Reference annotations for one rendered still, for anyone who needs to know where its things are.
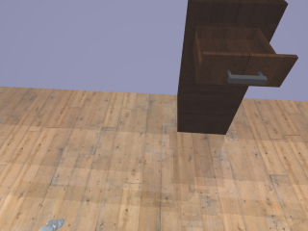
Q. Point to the handle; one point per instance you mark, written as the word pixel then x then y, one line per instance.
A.
pixel 259 79

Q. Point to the cabinet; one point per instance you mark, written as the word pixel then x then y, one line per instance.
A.
pixel 210 108

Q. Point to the drawer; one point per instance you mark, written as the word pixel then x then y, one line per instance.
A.
pixel 243 51

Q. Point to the left robot hand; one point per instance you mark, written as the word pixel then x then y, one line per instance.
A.
pixel 53 225

